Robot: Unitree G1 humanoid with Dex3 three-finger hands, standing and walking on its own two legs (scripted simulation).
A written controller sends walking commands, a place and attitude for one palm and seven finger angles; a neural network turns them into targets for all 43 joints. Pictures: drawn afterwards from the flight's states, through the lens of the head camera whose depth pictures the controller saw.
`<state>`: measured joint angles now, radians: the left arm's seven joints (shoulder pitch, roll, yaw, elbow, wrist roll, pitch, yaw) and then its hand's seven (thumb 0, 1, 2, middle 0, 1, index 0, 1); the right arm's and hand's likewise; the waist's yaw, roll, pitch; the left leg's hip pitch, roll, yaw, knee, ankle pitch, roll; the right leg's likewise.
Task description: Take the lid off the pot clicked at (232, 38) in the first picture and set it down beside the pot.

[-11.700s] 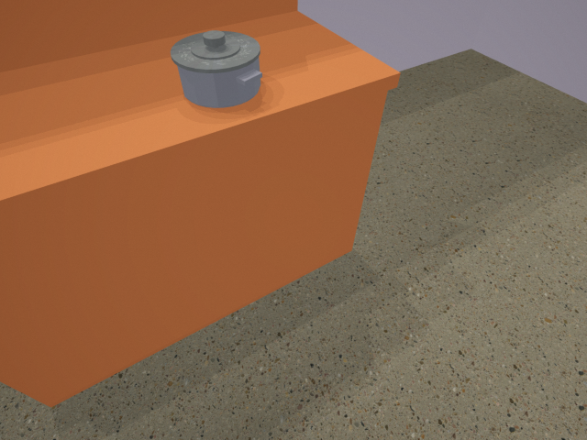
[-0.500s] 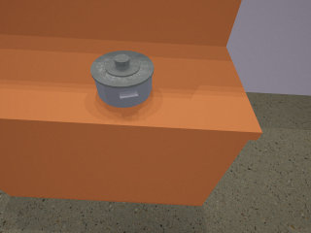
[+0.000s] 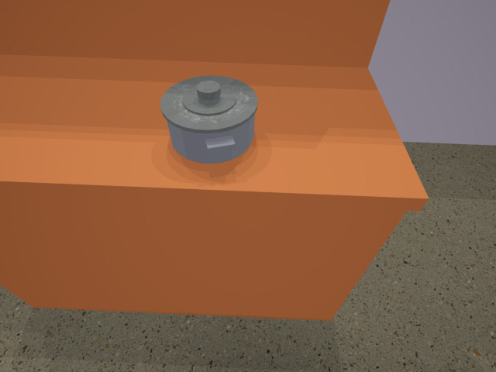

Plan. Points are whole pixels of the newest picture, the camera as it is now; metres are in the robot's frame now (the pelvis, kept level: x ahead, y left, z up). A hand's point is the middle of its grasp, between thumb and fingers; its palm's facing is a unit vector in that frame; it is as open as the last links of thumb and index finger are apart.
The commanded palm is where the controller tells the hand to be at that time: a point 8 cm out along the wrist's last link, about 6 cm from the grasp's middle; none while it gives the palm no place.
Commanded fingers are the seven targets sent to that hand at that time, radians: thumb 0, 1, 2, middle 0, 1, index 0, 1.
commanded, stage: look again from close up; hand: left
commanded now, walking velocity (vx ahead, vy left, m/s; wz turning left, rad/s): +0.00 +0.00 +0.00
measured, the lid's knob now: (208, 90) +0.58 +0.12 +0.16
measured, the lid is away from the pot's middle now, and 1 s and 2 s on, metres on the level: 0.00 0.00 0.00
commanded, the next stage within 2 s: shuffle to correct the standing spot in 0.22 s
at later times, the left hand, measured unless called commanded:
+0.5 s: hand out of the picture -0.02 +0.13 -0.17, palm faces +0.05 -0.99 -0.16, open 7.4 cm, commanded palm none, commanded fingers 0.00 0.90 0.90 -0.20 -0.30 -0.20 -0.30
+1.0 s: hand (165, 367) +0.16 +0.17 -0.18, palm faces +0.08 -0.97 -0.21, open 7.3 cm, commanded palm none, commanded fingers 0.00 0.90 0.90 -0.20 -0.30 -0.20 -0.30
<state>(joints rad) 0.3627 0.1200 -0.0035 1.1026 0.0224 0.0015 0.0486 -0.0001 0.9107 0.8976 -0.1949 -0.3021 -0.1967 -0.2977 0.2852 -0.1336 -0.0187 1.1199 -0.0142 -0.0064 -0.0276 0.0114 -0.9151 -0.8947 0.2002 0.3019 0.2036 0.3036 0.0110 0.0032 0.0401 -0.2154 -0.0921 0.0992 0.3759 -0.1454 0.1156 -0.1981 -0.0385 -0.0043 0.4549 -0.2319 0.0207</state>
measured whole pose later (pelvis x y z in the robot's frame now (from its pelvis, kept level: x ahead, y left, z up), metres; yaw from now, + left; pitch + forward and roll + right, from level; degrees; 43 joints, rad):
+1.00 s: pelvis +0.12 -0.02 +0.00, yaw +1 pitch +1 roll -1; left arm 0.20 0.18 0.06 1.02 0.01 0.02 0.05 0.02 0.95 0.90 -0.19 -0.30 -0.20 -0.30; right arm 0.39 -0.05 0.02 1.12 -0.02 -0.05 -0.06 0.00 -0.91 -0.89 0.20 0.30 0.20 0.30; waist -0.01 -0.02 0.06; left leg -0.09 -0.06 0.05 0.37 -0.30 0.09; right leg -0.49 -0.04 0.01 0.97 -0.31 0.00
